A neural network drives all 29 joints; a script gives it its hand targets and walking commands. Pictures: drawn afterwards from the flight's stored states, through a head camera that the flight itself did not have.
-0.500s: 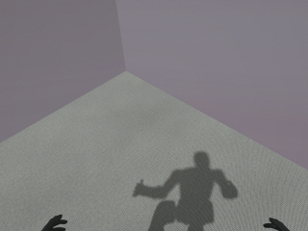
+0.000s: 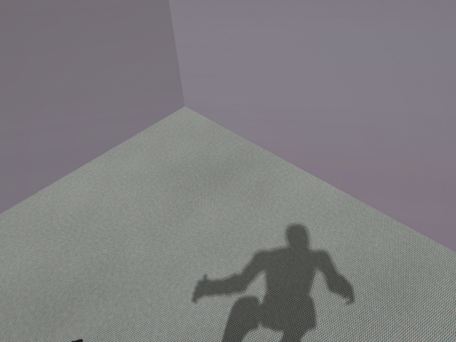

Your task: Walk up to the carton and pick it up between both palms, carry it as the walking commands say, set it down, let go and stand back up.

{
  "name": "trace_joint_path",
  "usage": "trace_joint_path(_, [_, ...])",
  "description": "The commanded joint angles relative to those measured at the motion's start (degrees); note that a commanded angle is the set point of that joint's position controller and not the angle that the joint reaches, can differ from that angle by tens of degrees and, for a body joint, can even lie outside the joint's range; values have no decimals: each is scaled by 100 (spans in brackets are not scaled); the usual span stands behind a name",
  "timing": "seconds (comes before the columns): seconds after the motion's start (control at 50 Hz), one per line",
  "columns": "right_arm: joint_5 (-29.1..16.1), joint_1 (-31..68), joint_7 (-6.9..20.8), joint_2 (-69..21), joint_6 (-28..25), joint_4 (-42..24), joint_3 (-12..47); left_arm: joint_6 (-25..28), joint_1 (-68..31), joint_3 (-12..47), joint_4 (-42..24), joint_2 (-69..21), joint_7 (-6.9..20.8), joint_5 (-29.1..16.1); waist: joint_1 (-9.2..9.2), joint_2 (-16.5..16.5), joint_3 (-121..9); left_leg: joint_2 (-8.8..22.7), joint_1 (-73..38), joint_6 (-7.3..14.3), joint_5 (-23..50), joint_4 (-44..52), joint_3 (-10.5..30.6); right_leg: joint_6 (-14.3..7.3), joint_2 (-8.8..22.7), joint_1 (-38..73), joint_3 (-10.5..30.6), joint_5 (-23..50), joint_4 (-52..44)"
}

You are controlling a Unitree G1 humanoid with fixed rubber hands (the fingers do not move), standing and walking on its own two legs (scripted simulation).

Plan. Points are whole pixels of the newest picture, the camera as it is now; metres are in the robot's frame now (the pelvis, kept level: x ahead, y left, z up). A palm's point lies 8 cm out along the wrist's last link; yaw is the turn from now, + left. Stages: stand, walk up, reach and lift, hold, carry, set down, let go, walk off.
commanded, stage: stand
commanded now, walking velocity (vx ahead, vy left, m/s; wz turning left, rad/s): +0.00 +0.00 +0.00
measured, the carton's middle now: out of the picture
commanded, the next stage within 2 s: walk up in 0.06 s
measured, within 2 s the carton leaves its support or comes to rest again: neither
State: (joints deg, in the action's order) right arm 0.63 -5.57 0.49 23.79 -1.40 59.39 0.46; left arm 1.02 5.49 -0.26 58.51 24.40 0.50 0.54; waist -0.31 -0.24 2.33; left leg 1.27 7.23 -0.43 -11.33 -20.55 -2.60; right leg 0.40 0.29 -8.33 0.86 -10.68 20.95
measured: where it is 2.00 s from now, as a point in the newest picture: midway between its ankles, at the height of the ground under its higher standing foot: outside the picture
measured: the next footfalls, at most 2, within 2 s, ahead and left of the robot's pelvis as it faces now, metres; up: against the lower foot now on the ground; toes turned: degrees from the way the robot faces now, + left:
left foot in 0.78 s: +0.09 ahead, +0.02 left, +0.00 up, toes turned -10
right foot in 1.20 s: -0.09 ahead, -0.26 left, +0.00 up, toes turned -25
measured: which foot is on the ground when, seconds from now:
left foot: down 0.00-0.50, up 0.52-0.76, down 0.78-1.00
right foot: down 0.00-0.78, up 0.80-1.00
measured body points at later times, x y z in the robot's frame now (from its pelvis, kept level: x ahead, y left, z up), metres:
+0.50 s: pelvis +0.00 -0.03 -0.02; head +0.01 -0.05 +0.43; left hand +0.15 +0.31 -0.08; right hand +0.14 -0.41 -0.08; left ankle +0.00 +0.12 -0.75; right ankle +0.02 -0.16 -0.74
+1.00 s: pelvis -0.03 -0.06 -0.01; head -0.02 -0.05 +0.44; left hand +0.21 +0.23 -0.09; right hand +0.00 -0.45 -0.05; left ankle +0.05 +0.03 -0.75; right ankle -0.06 -0.22 -0.69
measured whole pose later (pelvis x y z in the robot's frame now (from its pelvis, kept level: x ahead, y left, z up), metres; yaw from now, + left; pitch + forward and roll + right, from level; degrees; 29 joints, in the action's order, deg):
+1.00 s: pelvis -0.03 -0.06 -0.01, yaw -17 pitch +2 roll -1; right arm 0.9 -8.6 0.8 30.4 -2.4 44.7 -4.1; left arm -2.0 10.1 -2.9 42.5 29.9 6.3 3.1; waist -1.2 -1.1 -1.4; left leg 2.9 19.7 1.9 -9.1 -26.9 -6.7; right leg 2.6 0.2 -29.4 5.3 -19.7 53.8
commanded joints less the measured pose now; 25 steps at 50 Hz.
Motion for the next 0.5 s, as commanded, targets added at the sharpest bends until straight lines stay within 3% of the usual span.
trace_joint_path(0.0, [18,328,-55,885,-32,-268,-124,48,-292,-188,-169,919,-58,15,-53,-90,-272,639,-65,197,551,373,526,-262,610,7,418,591,-353])
trace_joint_path(0.04, [49,304,-23,1018,-67,-166,-206,70,-255,-156,-195,846,-54,-2,48,-64,-326,673,30,227,378,435,587,-256,665,179,505,761,-362])
trace_joint_path(0.08, [7,201,-16,869,-49,-140,-156,36,-201,-190,-145,1057,-37,-23,-30,-51,-335,666,-81,212,481,489,616,-238,629,91,407,725,-311])
trace_joint_path(0.1, [2,239,-37,1004,-56,-93,-142,26,-122,-184,-95,947,-37,-20,57,190,-237,635,9,232,360,475,570,-244,684,142,493,678,-413])
trace_joint_path(0.18, [11,339,-43,1067,-21,-93,-145,20,-288,-181,-76,954,-52,14,4,-124,-253,724,-148,227,281,471,653,-225,694,-52,511,480,-489])
trace_joint_path(0.2, [61,354,-52,987,24,-154,-134,9,-267,-197,-97,1049,-49,14,17,129,-125,667,-12,249,199,519,619,-238,617,-72,523,407,-414])
trace_joint_path(0.22, [-7,462,-44,917,-36,-230,-141,27,-243,-171,-128,965,-44,-11,11,124,-246,675,-19,221,314,472,632,-263,669,38,499,565,-407])
trace_joint_path(0.24, [6,288,36,1588,-29,-613,-623,-17,-531,-354,-877,1503,164,263,-115,124,-406,641,-64,590,811,-140,560,-248,391,-738,131,1334,516])
trace_joint_path(0.26, [36,182,5,1778,6,-652,-691,-52,-461,-331,-994,1364,183,217,-95,246,-596,1108,-280,895,1048,-136,940,-161,206,-1075,4,1423,1170])
trace_joint_path(0.28, [5,76,12,1821,1,-766,-742,-48,-290,-325,-1044,1190,214,218,-162,512,-939,1641,-557,1249,1463,-99,1214,-45,-6,-1428,-271,390,2022])
trace_joint_path(0.3, [56,220,35,1924,-5,-952,-771,-91,-188,-310,-1146,1091,230,247,-184,1039,-979,2286,-461,1665,1750,25,1656,-15,9,-1823,-92,-1146,2753])
trace_joint_path(0.32, [130,278,5,1844,-1,-1116,-771,-152,-280,-289,-1273,1165,232,248,-192,651,-842,2404,-239,1839,1577,127,1708,24,116,-2062,222,-1620,3158])
trace_joint_path(0.34, [132,418,-45,1767,17,-1157,-736,-155,-109,-350,-1304,1179,266,208,-43,630,-719,2324,37,1794,1445,12,1380,9,218,-2155,324,-1519,3370])
trace_joint_path(0.36, [75,618,-43,1734,-10,-1290,-743,-150,44,-384,-1355,1192,324,176,88,955,-606,2267,173,1606,1484,-106,1326,-35,353,-1986,579,-1465,3216])
trace_joint_path(0.38, [87,751,-13,1655,0,-1370,-777,-122,309,-397,-1283,1140,347,157,178,978,-642,2019,197,1403,1732,-256,775,-126,309,-1940,343,-1386,2612])
trace_joint_path(0.4, [101,763,18,1646,11,-1322,-771,-124,294,-465,-1219,1245,375,163,198,949,-770,1831,363,1221,1484,-246,587,-101,312,-1531,243,-1283,2414])
trace_joint_path(0.42, [80,403,49,1678,34,-1358,-761,-126,166,-450,-1324,1098,417,215,99,835,-606,1604,596,1152,1397,-304,400,-79,36,-1302,-187,-1005,1880])
trace_joint_path(0.44, [47,552,79,1822,41,-1343,-817,-145,222,-477,-1271,1130,446,221,213,1047,-601,1570,1011,999,1135,-501,189,-63,-4,-601,-380,-366,1325])
trace_joint_path(0.46, [-33,694,111,1642,37,-1552,-767,-120,651,-481,-1239,1266,438,264,450,339,-650,1185,1156,730,729,-1233,-121,-84,-124,-389,-379,-204,723])
trace_joint_path(0.48, [-79,642,105,1327,36,-1636,-659,-85,821,-526,-1237,1617,372,326,672,-716,-427,441,1649,457,-18,-2006,-351,-324,159,-388,140,445,72])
